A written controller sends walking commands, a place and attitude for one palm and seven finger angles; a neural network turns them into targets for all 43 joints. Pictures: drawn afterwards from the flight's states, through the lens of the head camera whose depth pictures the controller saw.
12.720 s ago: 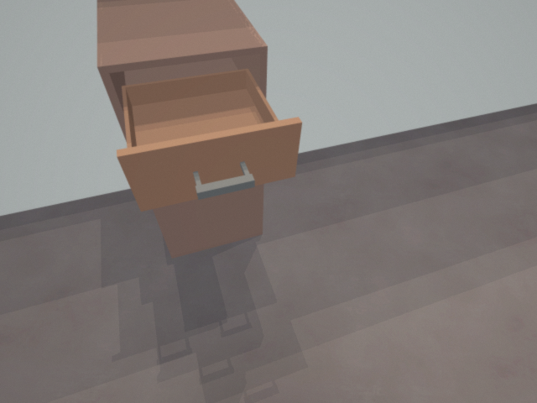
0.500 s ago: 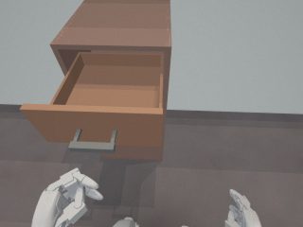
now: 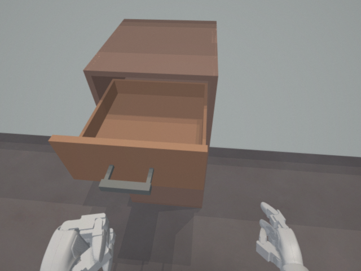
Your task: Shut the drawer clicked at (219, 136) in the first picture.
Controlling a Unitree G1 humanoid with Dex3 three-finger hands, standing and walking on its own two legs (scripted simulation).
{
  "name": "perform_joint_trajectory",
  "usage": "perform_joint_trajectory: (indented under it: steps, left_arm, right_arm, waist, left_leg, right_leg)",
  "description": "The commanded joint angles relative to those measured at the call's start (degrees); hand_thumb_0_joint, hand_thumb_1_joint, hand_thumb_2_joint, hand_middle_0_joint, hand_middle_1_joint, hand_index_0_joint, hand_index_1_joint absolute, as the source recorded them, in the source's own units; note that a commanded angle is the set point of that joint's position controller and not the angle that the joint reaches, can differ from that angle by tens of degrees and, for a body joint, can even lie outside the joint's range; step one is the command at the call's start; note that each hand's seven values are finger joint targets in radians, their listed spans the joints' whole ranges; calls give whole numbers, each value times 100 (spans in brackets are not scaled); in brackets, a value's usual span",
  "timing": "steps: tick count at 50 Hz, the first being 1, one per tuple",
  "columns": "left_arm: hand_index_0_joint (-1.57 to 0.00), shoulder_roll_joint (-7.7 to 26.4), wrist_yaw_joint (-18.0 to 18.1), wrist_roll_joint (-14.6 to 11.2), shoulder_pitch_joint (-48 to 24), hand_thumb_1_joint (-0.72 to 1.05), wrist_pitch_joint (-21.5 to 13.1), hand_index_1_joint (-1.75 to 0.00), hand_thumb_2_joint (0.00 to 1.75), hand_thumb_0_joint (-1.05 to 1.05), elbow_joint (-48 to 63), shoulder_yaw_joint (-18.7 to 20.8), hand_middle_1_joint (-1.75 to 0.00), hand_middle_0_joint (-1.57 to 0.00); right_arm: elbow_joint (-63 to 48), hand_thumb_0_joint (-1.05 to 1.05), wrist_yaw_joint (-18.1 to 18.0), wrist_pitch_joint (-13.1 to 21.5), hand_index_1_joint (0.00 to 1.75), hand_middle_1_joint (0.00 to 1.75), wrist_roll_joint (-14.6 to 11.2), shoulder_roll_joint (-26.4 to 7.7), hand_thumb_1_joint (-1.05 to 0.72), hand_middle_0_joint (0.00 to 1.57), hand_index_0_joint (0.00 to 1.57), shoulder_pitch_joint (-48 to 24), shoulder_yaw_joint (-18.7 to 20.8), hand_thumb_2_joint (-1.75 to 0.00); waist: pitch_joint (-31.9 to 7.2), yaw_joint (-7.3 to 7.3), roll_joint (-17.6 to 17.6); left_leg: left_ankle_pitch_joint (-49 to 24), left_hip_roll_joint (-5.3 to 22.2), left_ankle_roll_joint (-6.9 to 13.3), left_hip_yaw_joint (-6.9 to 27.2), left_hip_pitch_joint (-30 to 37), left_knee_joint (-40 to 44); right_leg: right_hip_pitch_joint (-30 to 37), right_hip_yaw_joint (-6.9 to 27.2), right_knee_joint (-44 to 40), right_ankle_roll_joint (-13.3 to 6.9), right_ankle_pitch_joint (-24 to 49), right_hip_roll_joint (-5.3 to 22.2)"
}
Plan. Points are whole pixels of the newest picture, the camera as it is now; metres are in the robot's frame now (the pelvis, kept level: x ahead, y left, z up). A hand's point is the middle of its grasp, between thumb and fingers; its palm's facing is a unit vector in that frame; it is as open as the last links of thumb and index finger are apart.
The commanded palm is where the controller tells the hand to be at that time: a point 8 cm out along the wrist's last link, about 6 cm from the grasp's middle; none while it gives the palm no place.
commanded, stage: raise the hand and make a fist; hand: left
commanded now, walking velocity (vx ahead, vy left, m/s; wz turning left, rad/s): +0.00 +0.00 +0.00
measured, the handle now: (128, 179) +0.32 +0.16 +0.03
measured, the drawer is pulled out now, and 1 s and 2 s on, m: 0.27 0.27 0.27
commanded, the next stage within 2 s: bring the fist close to the handle in 0.52 s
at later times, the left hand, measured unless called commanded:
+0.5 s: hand (104, 250) +0.14 +0.13 +0.13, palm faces +0.01 -1.00 -0.06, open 3.3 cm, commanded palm +0.08 +0.19 +0.14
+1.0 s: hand (116, 249) +0.15 +0.12 +0.10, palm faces -0.02 -1.00 -0.02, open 3.3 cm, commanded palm +0.11 +0.18 +0.10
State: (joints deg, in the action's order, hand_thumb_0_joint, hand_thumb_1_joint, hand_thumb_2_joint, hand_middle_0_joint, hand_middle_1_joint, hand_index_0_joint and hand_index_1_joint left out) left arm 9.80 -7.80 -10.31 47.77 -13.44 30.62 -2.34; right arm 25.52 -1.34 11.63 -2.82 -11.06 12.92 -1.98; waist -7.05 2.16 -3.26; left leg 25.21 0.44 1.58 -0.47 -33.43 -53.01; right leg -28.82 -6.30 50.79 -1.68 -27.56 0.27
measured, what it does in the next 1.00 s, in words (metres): stands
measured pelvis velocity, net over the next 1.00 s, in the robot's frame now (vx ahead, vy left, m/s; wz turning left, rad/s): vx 0.00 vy -0.01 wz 0.00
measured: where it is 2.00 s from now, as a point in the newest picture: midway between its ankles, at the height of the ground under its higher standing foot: outside the picture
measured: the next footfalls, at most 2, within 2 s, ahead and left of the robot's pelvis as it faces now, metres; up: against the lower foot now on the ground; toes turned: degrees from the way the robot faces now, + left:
none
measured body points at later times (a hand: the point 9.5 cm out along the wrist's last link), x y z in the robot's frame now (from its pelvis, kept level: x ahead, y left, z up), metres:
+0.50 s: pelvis +0.00 -0.01 +0.01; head -0.01 -0.02 +0.46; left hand +0.13 +0.19 +0.13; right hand +0.20 -0.23 -0.04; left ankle +0.02 +0.10 -0.69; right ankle -0.01 -0.10 -0.69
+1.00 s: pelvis +0.00 -0.01 +0.00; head +0.01 -0.02 +0.45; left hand +0.14 +0.18 +0.10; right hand +0.19 -0.23 -0.05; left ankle +0.02 +0.10 -0.69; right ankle -0.01 -0.10 -0.69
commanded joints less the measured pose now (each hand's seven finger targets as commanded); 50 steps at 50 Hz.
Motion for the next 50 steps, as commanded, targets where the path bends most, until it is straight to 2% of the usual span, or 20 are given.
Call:
perform_joint_trajectory:
  steps: [1,6,10,14,20,22,24,27,29,31,32,36,37,40,41,42,44,46,49,50]
  left_arm:
    - [-140,380,48,-87,460,90,-264,-160,90,0,1497,331,-160,-140]
    - [-140,343,50,-69,541,90,-142,-160,90,0,1809,233,-160,-140]
    - [-140,313,24,-68,555,90,-96,-160,90,0,1509,263,-160,-140]
    - [-140,500,28,-81,598,90,-146,-160,90,0,1587,498,-160,-140]
    - [-140,495,-40,-218,284,90,-330,-160,90,0,1501,570,-160,-140]
    - [-140,445,-93,-250,518,90,-340,-160,90,0,1438,559,-160,-140]
    - [-140,546,-128,-234,400,90,-307,-160,90,0,1340,657,-160,-140]
    - [-140,543,-180,-279,447,90,-268,-160,90,0,1236,724,-160,-140]
    - [-140,526,-185,-279,383,90,-276,-160,90,0,1332,703,-160,-140]
    - [-140,507,-205,-319,545,90,-261,-160,90,0,1235,749,-160,-140]
    - [-140,433,-223,-340,516,90,-264,-160,90,0,1125,683,-160,-140]
    - [-140,302,-262,-300,304,90,-386,-160,90,0,874,519,-160,-140]
    - [-140,398,-259,-286,198,90,-435,-160,90,0,844,590,-160,-140]
    - [-140,460,-228,-201,-95,90,-575,-160,90,0,873,569,-160,-140]
    - [-140,361,-218,-195,-63,90,-597,-160,90,0,829,478,-160,-140]
    - [-140,296,-217,-190,-227,90,-649,-160,90,0,844,363,-160,-140]
    - [-140,357,-166,-166,-155,90,-671,-160,90,0,698,478,-160,-140]
    - [-140,224,-157,-161,-194,90,-682,-160,90,0,640,313,-160,-140]
    - [-140,331,-66,-66,-439,90,-673,-160,90,0,433,373,-160,-140]
    - [-140,210,-50,-54,-426,90,-669,-160,90,0,382,256,-160,-140]
  right_arm:
    - [-967,0,-36,372,30,30,-32,-624,-90,20,20,-550,324,-90]
    - [-996,0,-25,469,30,30,-61,-620,-90,20,20,-568,287,-90]
    - [-916,0,-58,513,30,30,-47,-642,-90,20,20,-599,302,-90]
    - [-901,0,-87,547,30,30,-53,-638,-90,20,20,-625,310,-90]
    - [-803,0,-117,693,30,30,-65,-654,-90,20,20,-571,318,-90]
    - [-785,0,-105,756,30,30,-70,-630,-90,20,20,-573,328,-90]
    - [-726,0,-110,774,30,30,-81,-641,-90,20,20,-599,328,-90]
    - [-719,0,-129,789,30,30,-84,-633,-90,20,20,-642,319,-90]
    - [-695,0,-129,830,30,30,-75,-631,-90,20,20,-652,321,-90]
    - [-678,0,-119,846,30,30,-90,-604,-90,20,20,-660,322,-90]
    - [-668,0,-131,844,30,30,-81,-622,-90,20,20,-669,318,-90]
    - [-621,0,-114,839,30,30,-45,-667,-90,20,20,-647,332,-90]
    - [-605,0,-115,827,30,30,-44,-687,-90,20,20,-612,346,-90]
    - [-604,0,-104,803,30,30,-1,-715,-90,20,20,-530,355,-90]
    - [-633,0,-90,794,30,30,9,-702,-90,20,20,-536,351,-90]
    - [-633,0,-82,783,30,30,14,-718,-90,20,20,-505,354,-90]
    - [-619,0,-68,743,30,30,32,-716,-90,20,20,-519,390,-90]
    - [-671,0,-45,692,30,30,34,-712,-90,20,20,-515,379,-90]
    - [-674,0,-57,571,30,30,43,-741,-90,20,20,-517,386,-90]
    - [-719,0,-59,542,30,30,51,-743,-90,20,20,-496,376,-90]
  waist:
    - [-202,-62,301]
    - [-132,-60,219]
    - [96,-95,552]
    - [-19,0,241]
    - [54,-72,278]
    - [-91,-36,331]
    - [-23,-41,228]
    - [77,-17,370]
    - [-16,-5,220]
    - [48,12,389]
    - [100,-26,480]
    - [224,-98,425]
    - [191,-114,454]
    - [42,-149,199]
    - [-16,-138,215]
    - [-56,-215,270]
    - [-193,-152,328]
    - [-193,-189,293]
    - [-118,-197,316]
    - [-140,-208,297]
  left_leg:
    - [-1118,59,88,273,621,1000]
    - [-1157,54,88,258,727,1081]
    - [-1055,19,93,246,608,1067]
    - [-1108,-6,81,190,650,1046]
    - [-1000,-13,80,189,664,1003]
    - [-1196,-21,90,167,718,970]
    - [-1228,-28,84,166,716,977]
    - [-1182,-30,75,154,674,1009]
    - [-1248,-38,80,158,764,1028]
    - [-1239,-30,69,163,728,1057]
    - [-1213,-43,72,155,689,1022]
    - [-1057,-62,68,165,564,986]
    - [-1026,-59,68,169,549,965]
    - [-990,-72,74,175,526,890]
    - [-973,-73,72,178,500,879]
    - [-1014,-70,87,196,531,839]
    - [-1071,-70,79,201,450,801]
    - [-1002,-80,72,190,366,757]
    - [-895,-66,66,213,211,728]
    - [-814,-70,65,205,202,723]
  right_leg:
    - [44,159,-944,71,1180,-62]
    - [134,151,-1022,76,1214,-45]
    - [118,229,-1144,97,1176,-42]
    - [228,290,-1159,69,1195,-30]
    - [153,389,-1306,74,989,-15]
    - [267,416,-1284,87,1313,7]
    - [288,436,-1316,76,1376,8]
    - [294,448,-1359,91,1332,10]
    - [354,430,-1352,78,1402,9]
    - [349,410,-1361,86,1421,-5]
    - [307,455,-1386,105,1419,0]
    - [121,443,-1345,105,1188,-9]
    - [84,440,-1324,100,1113,-18]
    - [5,439,-1221,75,1002,-10]
    - [-13,403,-1158,74,977,-13]
    - [-82,376,-1113,87,1070,-21]
    - [-44,361,-1030,80,1164,-30]
    - [-117,358,-966,87,1106,-18]
    - [-225,361,-899,66,936,-29]
    - [-284,345,-869,71,847,-30]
